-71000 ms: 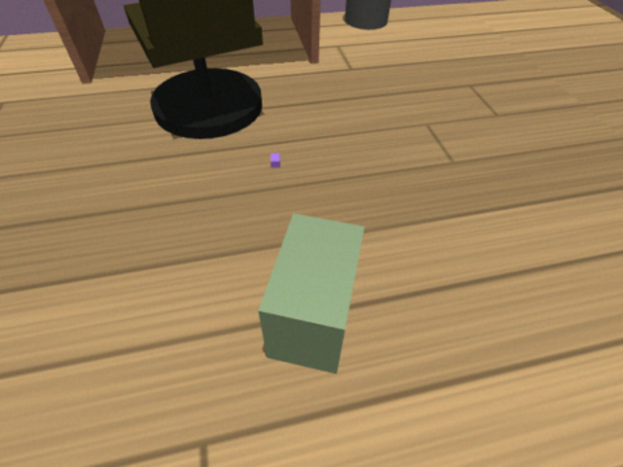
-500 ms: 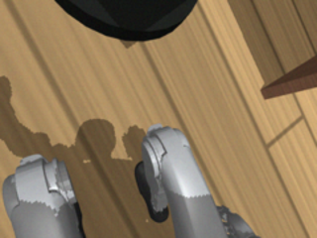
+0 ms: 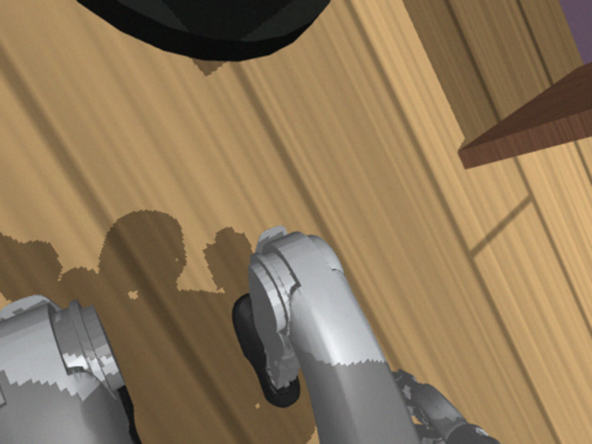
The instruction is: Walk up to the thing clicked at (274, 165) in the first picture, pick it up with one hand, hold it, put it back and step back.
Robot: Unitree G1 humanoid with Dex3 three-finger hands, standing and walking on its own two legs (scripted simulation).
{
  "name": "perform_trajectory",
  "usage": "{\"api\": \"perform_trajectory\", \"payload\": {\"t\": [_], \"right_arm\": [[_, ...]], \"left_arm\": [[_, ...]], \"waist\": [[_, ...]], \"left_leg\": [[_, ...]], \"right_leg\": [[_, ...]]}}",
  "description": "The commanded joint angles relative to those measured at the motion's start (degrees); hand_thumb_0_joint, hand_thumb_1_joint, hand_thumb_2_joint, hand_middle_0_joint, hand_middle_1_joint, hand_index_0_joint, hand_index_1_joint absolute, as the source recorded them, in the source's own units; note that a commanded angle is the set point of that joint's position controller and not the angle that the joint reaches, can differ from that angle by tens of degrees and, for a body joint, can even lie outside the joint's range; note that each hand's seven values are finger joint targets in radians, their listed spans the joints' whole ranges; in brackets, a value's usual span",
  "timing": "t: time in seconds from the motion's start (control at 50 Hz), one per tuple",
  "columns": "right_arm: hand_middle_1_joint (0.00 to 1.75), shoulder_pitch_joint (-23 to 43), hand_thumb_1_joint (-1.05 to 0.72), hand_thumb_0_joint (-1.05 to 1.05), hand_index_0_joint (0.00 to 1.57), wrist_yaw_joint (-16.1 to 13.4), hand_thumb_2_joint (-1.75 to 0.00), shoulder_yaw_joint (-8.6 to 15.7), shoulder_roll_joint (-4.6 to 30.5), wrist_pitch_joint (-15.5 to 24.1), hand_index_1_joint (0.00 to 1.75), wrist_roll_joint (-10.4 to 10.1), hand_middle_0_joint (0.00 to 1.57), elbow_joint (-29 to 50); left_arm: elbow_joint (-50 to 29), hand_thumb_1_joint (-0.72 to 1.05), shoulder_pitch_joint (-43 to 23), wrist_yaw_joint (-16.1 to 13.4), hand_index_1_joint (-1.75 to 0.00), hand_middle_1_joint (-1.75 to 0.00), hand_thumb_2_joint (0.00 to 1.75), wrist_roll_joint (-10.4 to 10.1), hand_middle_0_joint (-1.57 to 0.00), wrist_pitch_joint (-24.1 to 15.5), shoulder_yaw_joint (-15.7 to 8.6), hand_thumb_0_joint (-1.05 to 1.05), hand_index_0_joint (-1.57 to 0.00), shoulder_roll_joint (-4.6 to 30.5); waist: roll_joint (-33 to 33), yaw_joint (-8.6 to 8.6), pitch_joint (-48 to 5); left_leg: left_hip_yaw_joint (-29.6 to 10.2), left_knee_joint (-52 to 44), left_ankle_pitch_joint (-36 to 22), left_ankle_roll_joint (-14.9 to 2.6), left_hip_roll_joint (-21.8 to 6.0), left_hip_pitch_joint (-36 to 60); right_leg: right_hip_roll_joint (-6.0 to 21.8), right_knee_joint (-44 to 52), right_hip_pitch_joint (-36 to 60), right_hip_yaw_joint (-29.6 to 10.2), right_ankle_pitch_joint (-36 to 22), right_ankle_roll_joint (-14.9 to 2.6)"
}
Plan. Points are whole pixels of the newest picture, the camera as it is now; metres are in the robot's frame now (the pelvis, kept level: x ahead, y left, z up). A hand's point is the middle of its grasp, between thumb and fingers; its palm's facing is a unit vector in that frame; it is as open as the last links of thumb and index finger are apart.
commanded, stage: rest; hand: left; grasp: from above
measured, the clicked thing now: out of the picture +0.46 +0.33 -0.27
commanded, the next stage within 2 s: open in 0.60 s
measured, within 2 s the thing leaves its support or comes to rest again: rests again in 0.36 s
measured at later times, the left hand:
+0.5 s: hand out of the picture +0.45 +0.32 -0.25, palm faces -0.47 -0.13 -0.87, open 7.1 cm
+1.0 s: hand out of the picture +0.45 +0.32 -0.26, palm faces -0.46 -0.13 -0.88, open 8.4 cm
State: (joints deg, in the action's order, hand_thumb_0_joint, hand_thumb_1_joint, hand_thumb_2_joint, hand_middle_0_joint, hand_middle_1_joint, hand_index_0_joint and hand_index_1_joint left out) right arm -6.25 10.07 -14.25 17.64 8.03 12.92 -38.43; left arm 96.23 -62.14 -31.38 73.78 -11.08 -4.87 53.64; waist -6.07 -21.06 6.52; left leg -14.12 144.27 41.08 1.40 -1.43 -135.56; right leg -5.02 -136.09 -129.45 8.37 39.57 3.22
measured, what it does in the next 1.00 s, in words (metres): stands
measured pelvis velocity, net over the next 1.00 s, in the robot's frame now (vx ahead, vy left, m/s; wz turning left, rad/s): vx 0.00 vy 0.00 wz -0.03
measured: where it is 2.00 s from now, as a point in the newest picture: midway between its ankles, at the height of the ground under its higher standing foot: (202, 404)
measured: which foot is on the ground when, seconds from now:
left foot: down 0.00-1.00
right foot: down 0.00-1.00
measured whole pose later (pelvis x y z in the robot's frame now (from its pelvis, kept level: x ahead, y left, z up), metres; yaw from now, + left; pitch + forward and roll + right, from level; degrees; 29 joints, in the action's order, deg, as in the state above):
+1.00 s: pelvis +0.00 +0.00 +0.00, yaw -2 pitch +29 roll -14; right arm -5.1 12.3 -18.7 19.3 11.1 14.4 -36.4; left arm 100.1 -63.1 -34.1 73.1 -12.2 -4.2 59.0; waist -8.5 -22.8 10.1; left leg -16.1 145.5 41.4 0.9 -1.8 -134.6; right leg -5.8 -135.4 -127.8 9.9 38.8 3.9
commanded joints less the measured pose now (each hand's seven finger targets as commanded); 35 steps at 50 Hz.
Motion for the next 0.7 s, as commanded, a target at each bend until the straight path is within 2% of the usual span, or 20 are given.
{"api": "perform_trajectory", "payload": {"t": [0.0, 0.02, 0.04, 0.06, 0.08, 0.16, 0.2, 0.24, 0.28, 0.3, 0.34, 0.36, 0.4, 0.42, 0.44, 0.48, 0.5, 0.58, 0.64, 0.68], "right_arm": [[0.3, -11.93, -0.9, 0.0, 0.2, -0.29, -0.9, 5.01, 18.42, 0.68, 0.3, -0.23, 0.2, -1.1], [0.3, -12.88, -0.9, 0.0, 0.2, -0.24, -0.9, 5.09, 18.54, 0.78, 0.3, -0.22, 0.2, -0.88], [0.3, -11.59, -0.9, 0.0, 0.2, -0.13, -0.9, 4.66, 17.77, 0.81, 0.3, -0.06, 0.2, -0.73], [0.3, -11.8, -0.9, 0.0, 0.2, -0.15, -0.9, 4.53, 18.12, 0.59, 0.3, 0.32, 0.2, -1.07], [0.3, -11.47, -0.9, 0.0, 0.2, 0.12, -0.9, 4.41, 17.83, 0.9, 0.3, 0.15, 0.2, -0.39], [0.3, -11.21, -0.9, 0.0, 0.2, 0.37, -0.9, 3.9, 18.19, 1.15, 0.3, 0.2, 0.2, -0.45], [0.3, -11.32, -0.9, 0.0, 0.2, 0.67, -0.9, 3.55, 18.44, 1.56, 0.3, 0.38, 0.2, -0.53], [0.3, -11.62, -0.9, 0.0, 0.2, 0.58, -0.9, 3.51, 19.09, 1.37, 0.3, 0.41, 0.2, -0.63], [0.3, -11.7, -0.9, 0.0, 0.2, 0.98, -0.9, 3.32, 19.09, 1.68, 0.3, 0.71, 0.2, -0.48], [0.3, -11.05, -0.9, 0.0, 0.2, 0.93, -0.9, 3.31, 19.04, 1.57, 0.3, 0.7, 0.2, -0.37], [0.3, -10.29, -0.9, 0.0, 0.2, 1.15, -0.9, 2.9, 18.98, 2.04, 0.3, 0.64, 0.2, 0.58], [0.3, -10.82, -0.9, 0.0, 0.2, 1.02, -0.9, 3.04, 19.58, 2.09, 0.3, 0.68, 0.2, 0.11], [0.3, -11.02, -0.9, 0.0, 0.2, 1.04, -0.9, 2.94, 19.7, 2.19, 0.3, 0.64, 0.2, 0.23], [0.3, -10.2, -0.9, 0.0, 0.2, 1.27, -0.9, 2.56, 18.98, 2.39, 0.3, 0.74, 0.2, 1.18], [0.3, -10.28, -0.9, 0.0, 0.2, 1.13, -0.9, 2.7, 19.45, 2.44, 0.3, 0.79, 0.2, 0.19], [0.3, -11.03, -0.9, 0.0, 0.2, 1.19, -0.9, 2.62, 19.64, 2.6, 0.3, 0.68, 0.2, 0.28], [0.3, -10.35, -0.9, 0.0, 0.2, 1.28, -0.9, 2.6, 19.41, 2.65, 0.3, 0.6, 0.2, 0.45], [0.3, -10.94, -0.9, 0.0, 0.2, 1.45, -0.9, 2.37, 19.85, 2.62, 0.3, 0.91, 0.2, 0.06], [0.3, -11.23, -0.9, 0.0, 0.2, 1.63, -0.9, 1.93, 20.14, 2.78, 0.3, 0.99, 0.2, 0.69], [0.3, -10.62, -0.9, 0.0, 0.2, 1.6, -0.9, 1.76, 20.4, 3.04, 0.3, 0.86, 0.2, 0.55]], "left_arm": [[-4.98, 0.91, -15.51, -2.78, -0.19, -0.22, 0.23, -1.08, -1.22, -0.11, -0.99, 0.0, -1.25, 13.51], [-5.35, 0.92, -15.81, -2.74, -0.17, -0.2, 0.23, -0.57, -1.25, 0.04, -1.22, 0.0, -1.27, 13.61], [-6.06, 0.92, -15.68, -2.92, -0.17, -0.2, 0.22, -0.72, -1.24, -0.06, -0.78, 0.0, -1.27, 13.58], [-5.87, 0.91, -15.37, -3.43, -0.17, -0.2, 0.2, -0.71, -1.24, 0.02, -1.85, 0.0, -1.27, 14.64], [-4.87, 0.92, -15.51, -3.17, -0.17, -0.2, 0.21, -0.75, -1.24, 0.18, -0.08, 0.0, -1.27, 12.1], [-5.6, 0.87, -15.78, -3.48, -0.18, -0.21, 0.22, -1.56, -1.2, 0.0, 0.03, 0.0, -1.23, 12.85], [-4.02, 0.87, -16.13, -3.46, -0.16, -0.2, 0.18, -1.0, -1.19, 0.11, 0.77, 0.0, -1.23, 12.48], [-4.37, 0.88, -15.41, -4.1, -0.16, -0.19, 0.2, -1.03, -1.21, 0.09, -1.4, 0.0, -1.24, 15.49], [-1.71, 0.87, -14.86, -3.95, -0.16, -0.19, 0.18, -0.65, -1.19, 0.17, -0.84, 0.0, -1.22, 13.78], [-3.49, 0.85, -14.15, -4.1, -0.15, -0.18, 0.19, -0.7, -1.19, 0.09, -1.2, 0.0, -1.22, 14.54], [-3.35, 0.88, -16.64, -3.82, -0.15, -0.19, 0.17, -0.87, -1.2, -0.23, 0.41, 0.0, -1.24, 13.2], [-3.0, 0.87, -15.69, -4.07, -0.17, -0.2, 0.17, -1.2, -1.19, -0.3, -1.58, 0.0, -1.23, 15.72], [-2.71, 0.89, -15.22, -4.0, -0.15, -0.18, 0.18, -0.62, -1.22, -0.35, -1.49, 0.0, -1.25, 15.77], [-4.24, 0.88, -15.91, -3.55, -0.15, -0.18, 0.18, -0.52, -1.21, -0.54, 1.72, 0.0, -1.24, 12.66], [-3.16, 0.89, -15.77, -4.14, -0.16, -0.19, 0.18, -1.35, -1.21, -0.67, -0.32, 0.0, -1.24, 14.98], [-3.59, 0.88, -14.98, -4.42, -0.16, -0.19, 0.19, -1.2, -1.21, -0.8, -1.24, 0.0, -1.24, 16.1], [-3.55, 0.87, -15.13, -4.32, -0.16, -0.19, 0.21, -1.06, -1.21, -0.78, 0.1, 0.0, -1.23, 15.06], [-2.81, 0.89, -15.03, -4.92, -0.15, -0.18, 0.19, -0.93, -1.22, -0.76, -1.27, 0.0, -1.24, 16.73], [-1.99, 0.87, -14.92, -4.75, -0.15, -0.18, 0.19, -1.01, -1.21, -0.78, 0.27, 0.0, -1.23, 15.16], [-2.5, 0.87, -15.06, -4.8, -0.15, -0.18, 0.18, -1.38, -1.2, -0.98, -0.32, 0.0, -1.22, 16.83]], "waist": [[27.42, -1.95, -38.03], [28.16, -2.24, -37.68], [29.25, -1.13, -38.89], [29.38, -1.3, -39.46], [28.86, -2.06, -37.71], [28.98, -2.02, -39.23], [29.13, -3.19, -37.12], [29.15, -2.63, -38.56], [28.55, -3.76, -34.0], [29.18, -2.5, -35.96], [29.35, -3.81, -34.58], [28.31, -3.41, -34.31], [28.74, -3.63, -34.54], [29.54, -3.53, -35.54], [28.43, -3.61, -35.62], [28.8, -3.27, -35.82], [29.27, -3.07, -35.75], [29.23, -3.5, -35.56], [26.79, -4.78, -33.46], [27.21, -3.78, -34.69]], "left_leg": [[6.35, -13.36, -13.31, -2.21, -1.15, 28.86], [6.45, -13.41, -14.41, -1.99, -0.9, 29.82], [6.5, -13.67, -14.49, -1.93, -1.17, 30.34], [6.4, -13.61, -14.82, -1.89, -1.14, 30.54], [6.33, -13.63, -14.17, -1.92, -1.15, 30.15], [5.98, -13.29, -15.74, -1.98, -1.38, 30.53], [5.75, -13.25, -15.89, -1.77, -1.39, 30.75], [5.6, -13.2, -16.35, -1.88, -1.44, 31.26], [5.55, -13.06, -14.65, -1.76, -1.39, 28.86], [5.46, -13.96, -14.89, -1.71, -1.48, 30.05], [5.42, -13.44, -12.8, -1.85, -1.45, 29.18], [5.15, -13.6, -12.01, -1.95, -1.5, 28.53], [5.14, -13.51, -12.51, -1.78, -1.46, 29.28], [5.39, -13.18, -13.32, -1.89, -1.64, 29.82], [4.97, -13.23, -12.59, -1.91, -1.72, 29.35], [5.07, -13.11, -13.78, -1.83, -1.69, 29.77], [5.12, -13.01, -13.84, -1.74, -1.79, 30.08], [4.7, -13.11, -14.51, -1.63, -1.83, 30.04], [5.0, -12.22, -14.13, -2.23, -1.79, 27.93], [4.89, -11.94, -14.89, -2.15, -1.94, 28.48]], "right_leg": [[-1.59, 12.01, 21.12, 6.44, -16.59, -4.51], [-1.18, 11.6, 21.36, 6.44, -17.3, -4.6], [-1.43, 11.76, 22.38, 6.22, -17.42, -4.58], [-1.44, 11.94, 22.46, 6.51, -17.82, -4.56], [-1.41, 11.62, 21.44, 6.5, -17.35, -4.58], [-1.73, 11.85, 23.4, 6.63, -19.06, -4.37], [-1.58, 11.12, 21.8, 7.04, -18.91, -4.51], [-1.71, 11.35, 22.98, 7.03, -19.49, -4.4], [-1.54, 11.03, 20.96, 7.29, -17.76, -4.64], [-1.86, 11.43, 21.79, 7.22, -17.68, -4.61], [-1.67, 11.37, 20.57, 7.17, -16.13, -4.66], [-1.69, 11.64, 20.79, 7.44, -15.52, -4.58], [-1.49, 11.22, 20.65, 7.51, -15.79, -4.61], [-2.01, 11.56, 21.82, 7.02, -16.73, -4.46], [-1.88, 11.66, 21.5, 7.54, -16.29, -4.36], [-1.79, 11.47, 22.66, 7.45, -17.27, -4.32], [-1.95, 11.39, 22.21, 7.26, -17.22, -4.47], [-1.84, 11.07, 22.33, 7.66, -17.83, -4.41], [-2.07, 12.1, 23.15, 7.35, -18.17, -3.92], [-2.13, 11.96, 23.36, 7.35, -18.68, -3.97]]}}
